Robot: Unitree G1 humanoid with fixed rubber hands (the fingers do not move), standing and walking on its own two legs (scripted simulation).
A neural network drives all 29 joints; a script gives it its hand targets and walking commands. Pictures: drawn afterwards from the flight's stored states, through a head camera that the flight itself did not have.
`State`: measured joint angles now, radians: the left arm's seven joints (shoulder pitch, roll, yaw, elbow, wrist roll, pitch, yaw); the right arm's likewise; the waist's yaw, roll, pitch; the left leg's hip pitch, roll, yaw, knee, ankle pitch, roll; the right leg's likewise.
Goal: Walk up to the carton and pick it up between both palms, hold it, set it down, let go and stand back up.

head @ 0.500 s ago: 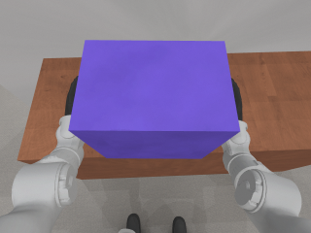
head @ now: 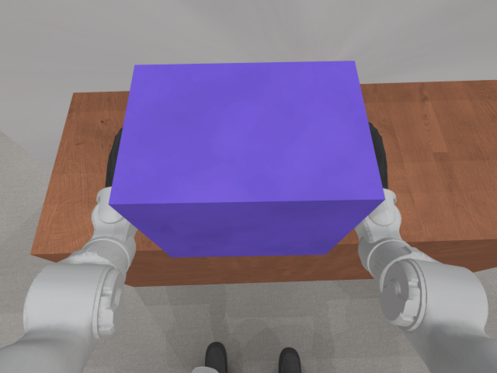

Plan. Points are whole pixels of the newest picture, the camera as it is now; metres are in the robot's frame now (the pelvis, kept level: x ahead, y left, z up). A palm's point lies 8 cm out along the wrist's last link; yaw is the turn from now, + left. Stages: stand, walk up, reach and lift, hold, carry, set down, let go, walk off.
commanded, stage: reach and lift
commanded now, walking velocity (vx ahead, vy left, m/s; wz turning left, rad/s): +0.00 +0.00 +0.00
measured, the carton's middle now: (246, 176) +0.44 +0.02 -0.03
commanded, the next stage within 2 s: none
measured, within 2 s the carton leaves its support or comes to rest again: leaves its support in 0.42 s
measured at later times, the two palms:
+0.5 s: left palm (111, 193) +0.39 +0.22 +0.02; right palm (378, 188) +0.40 -0.18 +0.02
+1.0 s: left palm (62, 147) +0.39 +0.22 +0.15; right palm (426, 149) +0.39 -0.18 +0.15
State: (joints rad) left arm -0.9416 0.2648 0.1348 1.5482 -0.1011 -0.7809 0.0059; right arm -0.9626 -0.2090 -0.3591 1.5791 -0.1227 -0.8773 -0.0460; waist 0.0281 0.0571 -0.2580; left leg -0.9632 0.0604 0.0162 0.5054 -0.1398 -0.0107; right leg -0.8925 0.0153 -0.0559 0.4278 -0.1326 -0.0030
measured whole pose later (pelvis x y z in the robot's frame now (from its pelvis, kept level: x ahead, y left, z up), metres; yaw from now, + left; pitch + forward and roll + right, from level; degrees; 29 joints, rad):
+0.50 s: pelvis +0.00 +0.01 +0.00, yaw +1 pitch +28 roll -3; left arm -0.73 0.23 -0.12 1.33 -0.33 -0.60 0.08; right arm -0.73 -0.21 -0.04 1.27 0.17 -0.59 -0.03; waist 0.02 0.09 -0.30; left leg -0.87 0.05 -0.02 0.55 -0.17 0.00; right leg -0.77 0.01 -0.07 0.43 -0.14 0.01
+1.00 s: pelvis -0.01 +0.01 +0.03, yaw +1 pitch +6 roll +0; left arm -0.81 0.25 0.06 1.15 -0.14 -0.16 0.03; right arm -0.73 -0.21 -0.10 1.05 0.19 -0.16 -0.06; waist 0.00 -0.01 -0.14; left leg -0.32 0.01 0.02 0.31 -0.10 0.00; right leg -0.28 -0.01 -0.02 0.29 -0.12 0.01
